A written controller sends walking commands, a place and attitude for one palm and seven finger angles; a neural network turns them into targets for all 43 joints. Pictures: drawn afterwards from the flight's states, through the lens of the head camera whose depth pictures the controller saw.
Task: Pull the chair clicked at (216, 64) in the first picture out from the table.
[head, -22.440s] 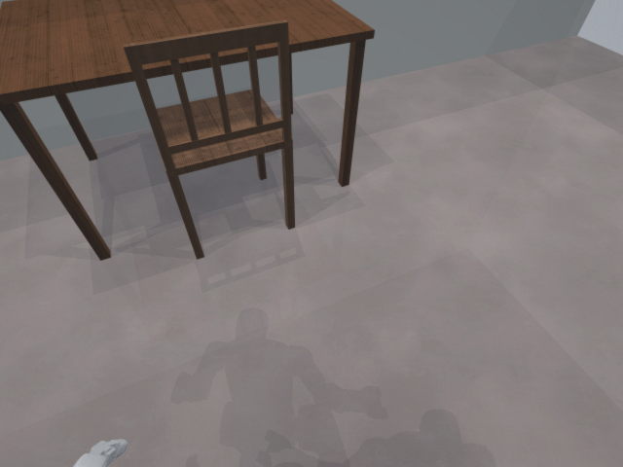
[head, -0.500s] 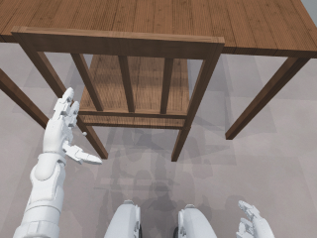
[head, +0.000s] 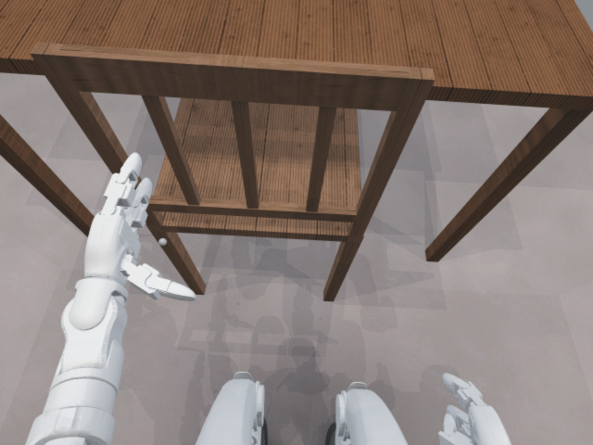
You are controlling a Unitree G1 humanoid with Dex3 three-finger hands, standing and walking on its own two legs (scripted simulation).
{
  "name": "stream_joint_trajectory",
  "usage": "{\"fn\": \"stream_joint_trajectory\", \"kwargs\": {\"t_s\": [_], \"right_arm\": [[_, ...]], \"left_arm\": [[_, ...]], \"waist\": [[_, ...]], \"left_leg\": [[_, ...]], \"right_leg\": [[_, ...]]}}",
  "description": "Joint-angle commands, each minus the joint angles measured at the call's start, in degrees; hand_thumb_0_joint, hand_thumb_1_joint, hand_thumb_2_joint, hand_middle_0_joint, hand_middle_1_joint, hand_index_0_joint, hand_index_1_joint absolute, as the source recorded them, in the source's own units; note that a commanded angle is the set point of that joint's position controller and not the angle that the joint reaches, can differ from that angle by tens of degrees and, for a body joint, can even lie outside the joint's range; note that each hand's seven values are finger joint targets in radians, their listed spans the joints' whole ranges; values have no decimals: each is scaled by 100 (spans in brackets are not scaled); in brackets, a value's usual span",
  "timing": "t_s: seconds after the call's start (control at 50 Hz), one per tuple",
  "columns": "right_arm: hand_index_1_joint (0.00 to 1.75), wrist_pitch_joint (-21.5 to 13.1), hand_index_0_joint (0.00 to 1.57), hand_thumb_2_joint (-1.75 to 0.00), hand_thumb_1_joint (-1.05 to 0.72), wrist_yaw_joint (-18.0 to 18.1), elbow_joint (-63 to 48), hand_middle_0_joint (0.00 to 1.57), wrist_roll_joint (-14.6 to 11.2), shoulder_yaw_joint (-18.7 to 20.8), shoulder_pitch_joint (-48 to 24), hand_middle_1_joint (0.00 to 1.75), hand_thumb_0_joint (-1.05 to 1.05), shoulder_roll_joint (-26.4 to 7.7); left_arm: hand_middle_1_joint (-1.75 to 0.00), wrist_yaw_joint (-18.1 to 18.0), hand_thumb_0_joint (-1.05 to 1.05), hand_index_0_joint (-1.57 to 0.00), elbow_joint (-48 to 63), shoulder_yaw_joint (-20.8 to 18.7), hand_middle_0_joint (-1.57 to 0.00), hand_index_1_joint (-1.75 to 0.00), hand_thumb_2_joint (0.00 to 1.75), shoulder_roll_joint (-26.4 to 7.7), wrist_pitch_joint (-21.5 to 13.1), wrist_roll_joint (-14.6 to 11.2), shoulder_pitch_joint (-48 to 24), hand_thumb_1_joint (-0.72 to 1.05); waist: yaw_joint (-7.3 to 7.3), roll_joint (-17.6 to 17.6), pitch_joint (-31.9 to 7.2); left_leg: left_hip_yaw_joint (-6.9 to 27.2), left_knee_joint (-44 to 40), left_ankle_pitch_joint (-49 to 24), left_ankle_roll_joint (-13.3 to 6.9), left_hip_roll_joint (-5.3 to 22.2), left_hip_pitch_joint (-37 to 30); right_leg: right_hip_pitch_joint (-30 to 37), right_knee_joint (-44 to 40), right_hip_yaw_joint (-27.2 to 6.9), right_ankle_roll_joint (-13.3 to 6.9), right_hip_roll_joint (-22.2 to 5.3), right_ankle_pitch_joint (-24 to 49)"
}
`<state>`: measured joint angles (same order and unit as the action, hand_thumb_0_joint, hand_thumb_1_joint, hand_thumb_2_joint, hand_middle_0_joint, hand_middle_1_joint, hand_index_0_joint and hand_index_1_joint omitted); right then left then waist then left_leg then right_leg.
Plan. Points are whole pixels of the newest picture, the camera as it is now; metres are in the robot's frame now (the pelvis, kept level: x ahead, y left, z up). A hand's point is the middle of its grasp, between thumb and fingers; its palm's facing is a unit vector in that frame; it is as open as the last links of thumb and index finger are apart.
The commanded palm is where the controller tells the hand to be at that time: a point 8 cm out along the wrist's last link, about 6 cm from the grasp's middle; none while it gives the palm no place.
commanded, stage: aim the fingers beside a spindle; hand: left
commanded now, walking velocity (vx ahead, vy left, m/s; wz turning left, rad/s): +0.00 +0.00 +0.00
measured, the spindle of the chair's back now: (248, 161) +0.51 +0.09 +0.01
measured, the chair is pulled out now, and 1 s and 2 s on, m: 0.00 0.00 0.00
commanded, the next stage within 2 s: none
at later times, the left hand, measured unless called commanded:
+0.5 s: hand (171, 248) +0.35 +0.18 +0.03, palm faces -0.04 -1.00 -0.06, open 16.9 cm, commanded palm +0.34 +0.23 +0.02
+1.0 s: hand (168, 250) +0.36 +0.18 +0.01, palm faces -0.01 -1.00 -0.04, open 16.9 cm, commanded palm +0.34 +0.23 +0.02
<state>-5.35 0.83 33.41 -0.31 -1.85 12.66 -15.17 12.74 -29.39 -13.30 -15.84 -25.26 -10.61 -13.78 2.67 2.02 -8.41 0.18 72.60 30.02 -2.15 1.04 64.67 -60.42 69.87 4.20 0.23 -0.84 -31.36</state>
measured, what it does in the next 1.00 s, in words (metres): stands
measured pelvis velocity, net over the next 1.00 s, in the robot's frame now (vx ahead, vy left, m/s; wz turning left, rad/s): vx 0.00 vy -0.01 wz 0.00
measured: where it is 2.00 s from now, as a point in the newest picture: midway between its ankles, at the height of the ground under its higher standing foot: outside the picture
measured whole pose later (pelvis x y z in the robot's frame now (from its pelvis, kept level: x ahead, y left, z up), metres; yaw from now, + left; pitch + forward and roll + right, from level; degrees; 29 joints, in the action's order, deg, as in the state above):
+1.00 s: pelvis +0.00 -0.01 +0.00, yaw +0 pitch +22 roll -3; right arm -5.6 1.0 33.1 -0.5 -1.6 12.5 -15.6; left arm 14.2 -30.6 -14.4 -16.0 -24.1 -11.4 -12.8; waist 3.2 2.1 -8.4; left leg 0.5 73.1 30.0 -1.5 1.5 65.2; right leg -61.2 70.6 4.4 -0.4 -0.4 -31.5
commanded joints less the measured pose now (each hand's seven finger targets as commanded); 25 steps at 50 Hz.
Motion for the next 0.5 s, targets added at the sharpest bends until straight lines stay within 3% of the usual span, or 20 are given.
{"fn": "stream_joint_trajectory", "kwargs": {"t_s": [0.0, 0.06, 0.12, 0.16, 0.22, 0.24, 0.26, 0.28, 0.38, 0.42, 0.46, 0.48], "right_arm": [[30, -247, 20, -90, -90, 117, -546, 20, -11, 406, 241, 30, 0, -898], [30, -268, 20, -90, -90, 94, -627, 20, -1, 451, 295, 30, 0, -924], [30, -279, 20, -90, -90, 29, -724, 20, 13, 478, 303, 30, 0, -866], [30, -229, 20, -90, -90, 10, -707, 20, 12, 453, 327, 30, 0, -849], [30, -146, 20, -90, -90, 37, -608, 20, 5, 421, 252, 30, 0, -842], [30, -129, 20, -90, -90, 51, -593, 20, 1, 407, 248, 30, 0, -849], [30, -124, 20, -90, -90, 48, -601, 20, 7, 394, 216, 30, 0, -838], [30, -118, 20, -90, -90, 54, -617, 20, -11, 403, 207, 30, 0, -847], [30, -232, 20, -90, -90, 41, -723, 20, 4, 443, 236, 30, 0, -845], [30, -257, 20, -90, -90, 49, -715, 20, 5, 456, 265, 30, 0, -842], [30, -246, 20, -90, -90, 72, -629, 20, -11, 437, 254, 30, 0, -850], [30, -230, 20, -90, -90, 96, -562, 20, -22, 443, 249, 30, 0, -872]], "left_arm": [[-8, 183, 0, -6, 757, -3, -6, -8, 30, -662, -197, -69, -1554, -50], [-8, 201, 0, -6, 1261, -186, -6, -8, 30, -899, -238, -120, -1392, -50], [-8, 55, 0, -6, 2022, -121, -6, -8, 30, -845, -305, -166, -993, -50], [-8, -88, 0, -6, 1767, -181, -6, -8, 30, -865, -236, -117, -753, -50], [-8, -240, 0, -6, 1101, -306, -6, -8, 30, -861, -170, -29, -927, -50], [-8, -262, 0, -6, 899, -459, -6, -8, 30, -1000, -171, 13, -906, -50], [-8, -236, 0, -6, 852, -402, -6, -8, 30, -919, -194, 11, -1021, -50], [-8, -200, 0, -6, 770, -483, -6, -8, 30, -994, -221, 24, -974, -50], [-8, 78, 0, -6, 1872, 42, -6, -8, 30, -728, -422, -106, -1100, -50], [-8, 105, 0, -6, 1950, 44, -6, -8, 30, -722, -399, -168, -828, -50], [-8, 77, 0, -6, 1609, 74, -6, -8, 30, -656, -306, -176, -918, -50], [-8, 42, 0, -6, 1314, -88, -6, -8, 30, -775, -266, -155, -971, -50]], "waist": [[225, 168, -2068], [55, 454, -2676], [-47, 621, -3068], [26, 236, -2729], [152, -272, -1959], [103, -199, -1756], [139, -200, -1767], [83, -97, -1715], [78, 646, -2711], [63, 482, -2766], [212, 52, -2380], [221, -134, -2120]], "left_leg": [[406, -944, -1283, 116, -2, -1960], [472, -951, -1947, 187, 23, -2490], [560, -1020, -2742, 291, 62, -3099], [521, -1026, -2572, 234, 64, -2760], [393, -991, -1631, 126, 19, -1849], [358, -985, -1445, 115, -4, -1663], [305, -964, -1276, 96, -30, -1561], [297, -991, -1218, 113, -27, -1573], [417, -989, -2136, 178, 19, -2720], [426, -992, -2344, 175, 28, -2778], [432, -965, -1989, 122, 29, -2383], [408, -957, -1682, 112, 27, -2096]], "right_leg": [[431, -931, -104, -213, 121, 1000], [598, -846, -90, -239, 115, 1408], [796, -839, -46, -228, 115, 1800], [832, -871, -37, -198, 141, 1807], [732, -907, -68, -169, 137, 1401], [693, -921, -94, -193, 151, 1261], [707, -945, -130, -184, 141, 1169], [672, -938, -130, -208, 141, 1097], [809, -917, -126, -237, 134, 1609], [956, -956, -126, -222, 139, 1790], [833, -980, -98, -177, 142, 1626], [759, -993, -108, -170, 143, 1435]]}}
